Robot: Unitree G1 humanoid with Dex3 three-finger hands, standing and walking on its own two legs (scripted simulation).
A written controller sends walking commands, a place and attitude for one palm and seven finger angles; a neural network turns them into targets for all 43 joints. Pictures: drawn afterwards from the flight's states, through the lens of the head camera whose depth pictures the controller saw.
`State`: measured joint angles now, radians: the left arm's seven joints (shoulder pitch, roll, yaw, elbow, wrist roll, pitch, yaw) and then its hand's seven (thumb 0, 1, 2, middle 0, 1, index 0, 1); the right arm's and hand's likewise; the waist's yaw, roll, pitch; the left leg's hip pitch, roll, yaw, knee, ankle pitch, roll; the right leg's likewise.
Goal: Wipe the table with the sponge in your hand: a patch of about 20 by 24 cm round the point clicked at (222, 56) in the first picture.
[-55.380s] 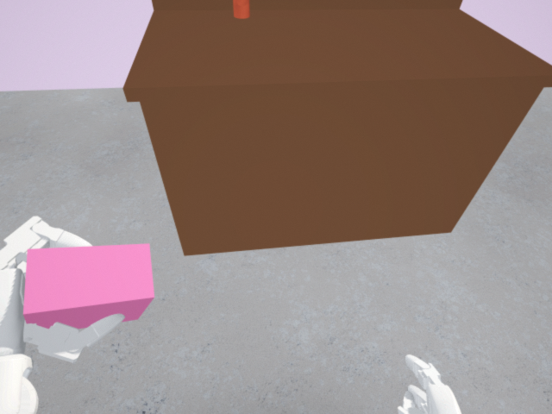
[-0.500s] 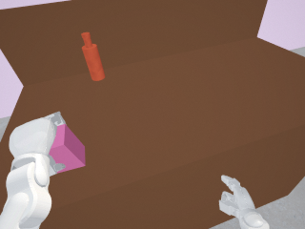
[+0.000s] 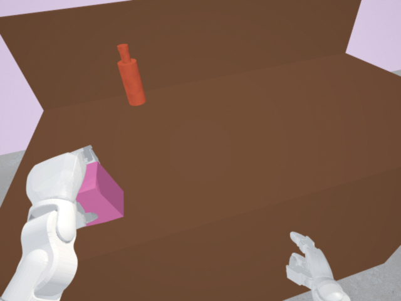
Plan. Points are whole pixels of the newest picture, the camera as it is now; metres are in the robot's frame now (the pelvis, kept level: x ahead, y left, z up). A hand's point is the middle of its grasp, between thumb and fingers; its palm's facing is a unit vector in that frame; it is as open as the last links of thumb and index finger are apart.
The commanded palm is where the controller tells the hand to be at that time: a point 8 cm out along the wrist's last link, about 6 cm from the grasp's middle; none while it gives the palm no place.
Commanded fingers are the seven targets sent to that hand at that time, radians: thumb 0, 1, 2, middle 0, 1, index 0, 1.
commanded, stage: lift the sponge slowly off the table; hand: left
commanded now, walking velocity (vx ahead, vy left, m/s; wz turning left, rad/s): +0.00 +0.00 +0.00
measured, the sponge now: (90, 202) +0.24 +0.27 +0.11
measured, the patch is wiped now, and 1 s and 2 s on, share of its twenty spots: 0.95 0.95 0.95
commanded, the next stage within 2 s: bring the sponge back beside the body in 1.72 s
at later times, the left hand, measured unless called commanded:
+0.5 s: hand (76, 191) +0.22 +0.27 +0.16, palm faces +0.19 -0.14 -0.97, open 10.3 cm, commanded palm +0.19 +0.26 +0.24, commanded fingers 0.00 0.10 1.30 -1.20 -1.60 -1.20 -1.60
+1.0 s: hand (70, 173) +0.23 +0.26 +0.20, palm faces +0.29 -0.15 -0.95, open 10.3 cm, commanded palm +0.19 +0.26 +0.27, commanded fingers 0.00 0.10 1.30 -1.20 -1.60 -1.20 -1.60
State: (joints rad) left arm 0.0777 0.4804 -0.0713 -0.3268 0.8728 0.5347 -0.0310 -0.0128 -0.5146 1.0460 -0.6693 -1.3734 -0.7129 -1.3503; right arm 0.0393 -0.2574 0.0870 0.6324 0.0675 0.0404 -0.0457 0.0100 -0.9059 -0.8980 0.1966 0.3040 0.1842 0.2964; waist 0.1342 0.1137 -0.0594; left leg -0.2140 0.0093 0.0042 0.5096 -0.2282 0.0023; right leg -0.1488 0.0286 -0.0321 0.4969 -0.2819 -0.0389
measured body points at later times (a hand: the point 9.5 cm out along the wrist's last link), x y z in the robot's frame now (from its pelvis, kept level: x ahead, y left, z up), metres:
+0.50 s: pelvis -0.01 -0.01 +0.00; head -0.05 -0.06 +0.44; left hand +0.21 +0.27 +0.22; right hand +0.25 -0.20 -0.06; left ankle +0.03 +0.12 -0.74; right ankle +0.00 -0.10 -0.74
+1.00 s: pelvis -0.02 -0.01 +0.00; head -0.07 -0.06 +0.45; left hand +0.21 +0.27 +0.25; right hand +0.24 -0.19 -0.06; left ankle +0.03 +0.12 -0.74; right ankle +0.00 -0.10 -0.74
